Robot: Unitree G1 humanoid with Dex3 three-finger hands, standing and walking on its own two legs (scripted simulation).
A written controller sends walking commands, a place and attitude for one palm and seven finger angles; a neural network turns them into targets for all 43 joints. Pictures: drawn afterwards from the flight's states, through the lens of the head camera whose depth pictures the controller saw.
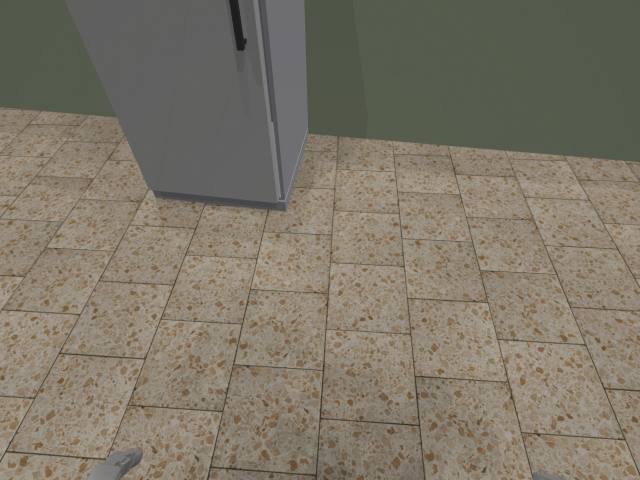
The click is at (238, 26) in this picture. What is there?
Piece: fridge door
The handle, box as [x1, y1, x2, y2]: [229, 0, 246, 50]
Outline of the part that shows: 229,0 237,49 242,50 244,48 246,39 242,37 237,0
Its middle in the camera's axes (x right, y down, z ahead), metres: -0.24 -0.72 +0.99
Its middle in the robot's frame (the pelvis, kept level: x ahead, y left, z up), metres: +1.23 +0.32 +0.21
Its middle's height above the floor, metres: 0.97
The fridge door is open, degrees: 0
